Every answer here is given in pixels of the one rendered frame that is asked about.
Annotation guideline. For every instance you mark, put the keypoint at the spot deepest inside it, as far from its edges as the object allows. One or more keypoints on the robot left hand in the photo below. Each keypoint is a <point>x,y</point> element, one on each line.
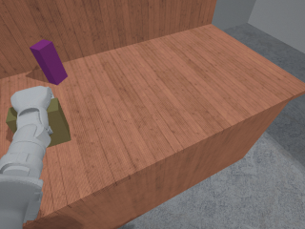
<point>37,96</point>

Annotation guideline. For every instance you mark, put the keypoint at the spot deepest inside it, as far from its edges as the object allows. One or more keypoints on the robot left forearm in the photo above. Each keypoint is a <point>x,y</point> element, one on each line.
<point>29,143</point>

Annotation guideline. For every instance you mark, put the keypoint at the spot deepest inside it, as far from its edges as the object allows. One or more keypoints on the left robot upper arm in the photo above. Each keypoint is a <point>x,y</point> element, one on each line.
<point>20,200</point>

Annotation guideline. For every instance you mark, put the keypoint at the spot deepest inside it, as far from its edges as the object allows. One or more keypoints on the table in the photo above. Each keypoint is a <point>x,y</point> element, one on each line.
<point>157,99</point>

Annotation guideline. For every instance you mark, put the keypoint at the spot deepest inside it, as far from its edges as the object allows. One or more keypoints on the sponge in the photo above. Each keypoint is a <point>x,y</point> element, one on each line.
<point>57,121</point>

